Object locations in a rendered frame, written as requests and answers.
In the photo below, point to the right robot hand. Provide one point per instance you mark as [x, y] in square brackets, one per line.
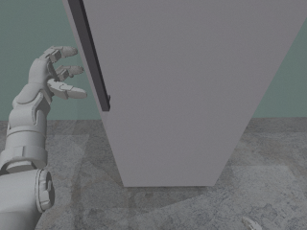
[250, 225]

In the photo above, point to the handle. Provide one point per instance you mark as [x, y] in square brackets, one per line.
[81, 22]

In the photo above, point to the robot left forearm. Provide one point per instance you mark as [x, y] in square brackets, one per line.
[27, 131]

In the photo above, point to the robot left upper arm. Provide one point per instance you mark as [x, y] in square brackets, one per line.
[24, 197]

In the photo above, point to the fridge door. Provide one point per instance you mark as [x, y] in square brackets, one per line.
[184, 79]

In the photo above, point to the left robot hand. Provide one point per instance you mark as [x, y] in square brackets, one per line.
[43, 72]

